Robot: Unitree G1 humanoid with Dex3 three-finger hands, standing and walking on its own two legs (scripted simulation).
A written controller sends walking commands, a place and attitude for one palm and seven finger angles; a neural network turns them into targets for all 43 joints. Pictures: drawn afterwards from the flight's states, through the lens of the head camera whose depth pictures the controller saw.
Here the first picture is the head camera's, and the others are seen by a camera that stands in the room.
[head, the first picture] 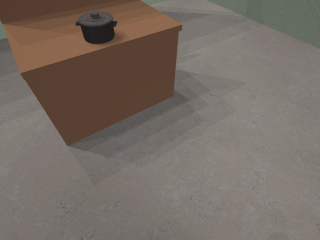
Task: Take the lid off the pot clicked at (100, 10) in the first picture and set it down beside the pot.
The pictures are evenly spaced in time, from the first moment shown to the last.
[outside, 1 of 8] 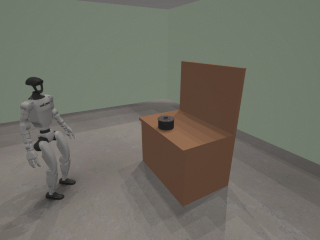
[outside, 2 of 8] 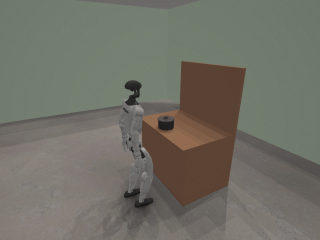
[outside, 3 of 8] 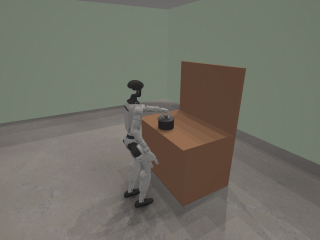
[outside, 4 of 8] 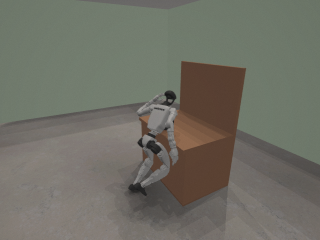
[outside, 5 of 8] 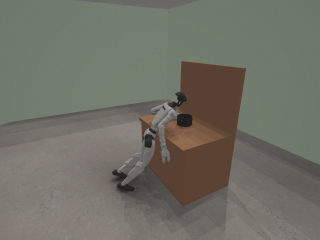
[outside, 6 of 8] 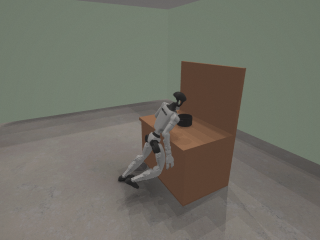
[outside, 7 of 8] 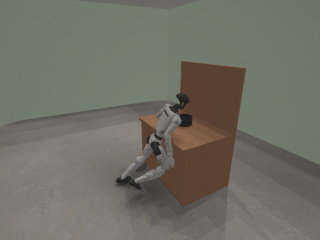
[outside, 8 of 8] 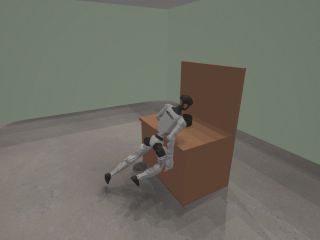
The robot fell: no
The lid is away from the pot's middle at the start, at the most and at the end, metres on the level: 0.00 0.60 0.58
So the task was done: no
